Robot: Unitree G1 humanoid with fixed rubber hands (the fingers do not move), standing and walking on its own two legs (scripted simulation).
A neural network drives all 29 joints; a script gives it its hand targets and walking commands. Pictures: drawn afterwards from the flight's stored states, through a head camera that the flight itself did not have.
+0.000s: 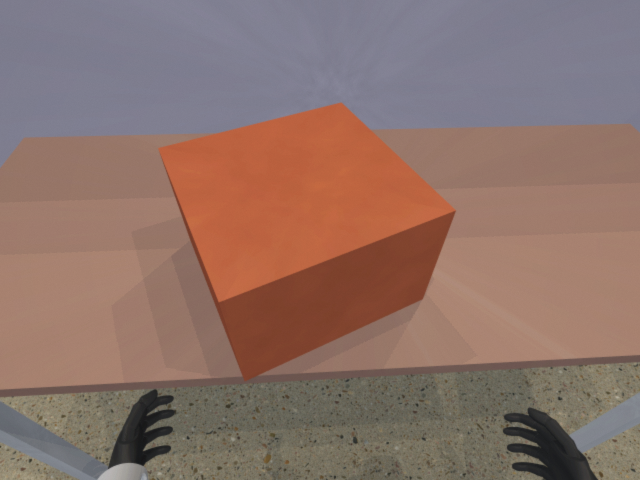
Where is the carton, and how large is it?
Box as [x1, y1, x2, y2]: [158, 102, 455, 380]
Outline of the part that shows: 341,102 158,148 190,240 244,380 421,299 455,210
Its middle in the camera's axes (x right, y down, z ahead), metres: -0.03 -0.02 +0.58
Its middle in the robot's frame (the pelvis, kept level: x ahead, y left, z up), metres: +0.46 +0.05 +0.05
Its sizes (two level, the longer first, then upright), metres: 0.296 0.287 0.193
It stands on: a table, 0.74 m high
